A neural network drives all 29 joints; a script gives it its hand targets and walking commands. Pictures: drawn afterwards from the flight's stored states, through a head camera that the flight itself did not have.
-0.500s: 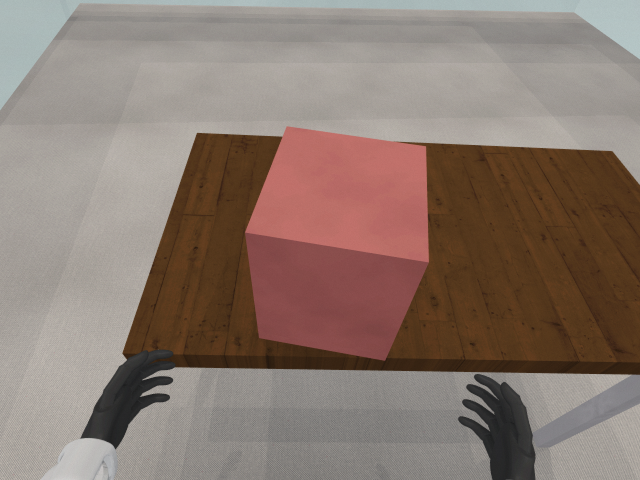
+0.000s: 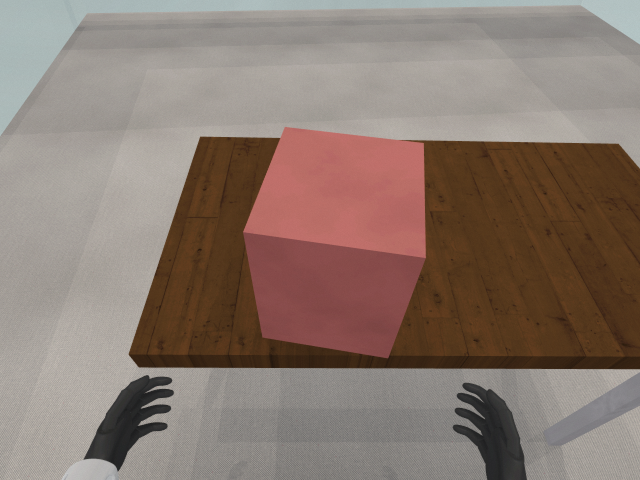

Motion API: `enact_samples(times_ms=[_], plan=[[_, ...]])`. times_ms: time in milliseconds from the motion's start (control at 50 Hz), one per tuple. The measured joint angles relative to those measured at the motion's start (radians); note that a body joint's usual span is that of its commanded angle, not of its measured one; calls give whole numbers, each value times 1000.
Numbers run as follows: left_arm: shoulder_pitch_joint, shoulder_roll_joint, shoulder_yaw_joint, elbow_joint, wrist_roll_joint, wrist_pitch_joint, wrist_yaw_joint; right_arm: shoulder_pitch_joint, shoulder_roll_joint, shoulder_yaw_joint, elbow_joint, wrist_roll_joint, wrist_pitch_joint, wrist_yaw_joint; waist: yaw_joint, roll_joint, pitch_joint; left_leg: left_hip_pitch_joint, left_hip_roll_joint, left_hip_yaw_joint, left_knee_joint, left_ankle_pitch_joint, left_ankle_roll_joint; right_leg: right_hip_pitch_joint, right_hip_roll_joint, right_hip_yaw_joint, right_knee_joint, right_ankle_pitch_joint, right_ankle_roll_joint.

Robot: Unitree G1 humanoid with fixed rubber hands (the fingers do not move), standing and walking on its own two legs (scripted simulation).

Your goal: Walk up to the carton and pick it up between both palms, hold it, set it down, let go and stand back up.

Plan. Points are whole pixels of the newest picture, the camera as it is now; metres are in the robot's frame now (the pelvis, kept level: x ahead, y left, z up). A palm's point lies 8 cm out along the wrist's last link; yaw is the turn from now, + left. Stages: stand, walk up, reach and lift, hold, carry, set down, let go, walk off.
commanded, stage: set down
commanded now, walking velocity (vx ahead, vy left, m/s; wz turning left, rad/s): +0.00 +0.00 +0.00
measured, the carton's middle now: (338, 246) +0.44 -0.02 +0.03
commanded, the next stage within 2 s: let go in 0.92 s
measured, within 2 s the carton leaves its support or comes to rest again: neither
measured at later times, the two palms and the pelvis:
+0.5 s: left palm (120, 455) +0.17 +0.24 -0.05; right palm (502, 476) +0.16 -0.22 -0.06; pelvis +0.01 +0.00 +0.00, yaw +0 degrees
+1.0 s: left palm (130, 461) +0.17 +0.23 -0.07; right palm out of the picture +0.16 -0.23 -0.08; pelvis +0.01 +0.00 +0.00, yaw +0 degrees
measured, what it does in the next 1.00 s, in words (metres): stands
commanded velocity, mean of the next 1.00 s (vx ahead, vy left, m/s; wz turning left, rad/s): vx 0.00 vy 0.00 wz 0.00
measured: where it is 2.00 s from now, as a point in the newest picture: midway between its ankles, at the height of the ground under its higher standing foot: outside the picture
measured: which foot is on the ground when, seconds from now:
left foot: down 0.00-1.00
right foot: down 0.00-1.00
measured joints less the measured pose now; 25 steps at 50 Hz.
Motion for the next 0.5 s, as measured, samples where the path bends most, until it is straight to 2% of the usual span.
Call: enact_samples(times_ms=[120,380,500], plan=[[-26,0,-12,33,0,18,22,-61,-20,0,94,-18,6,22,0,0,0,1,0,0,-2,0,0,0,0,0,0,-1,0],[-38,-1,-13,73,0,38,25,-69,-40,0,185,-31,-31,37,0,-4,0,5,0,0,-11,-1,0,0,0,0,0,-8,-2],[-38,-14,-16,111,15,50,41,-78,-58,0,249,-41,-45,64,0,0,0,6,0,0,-12,-1,0,0,0,0,0,-8,-4]])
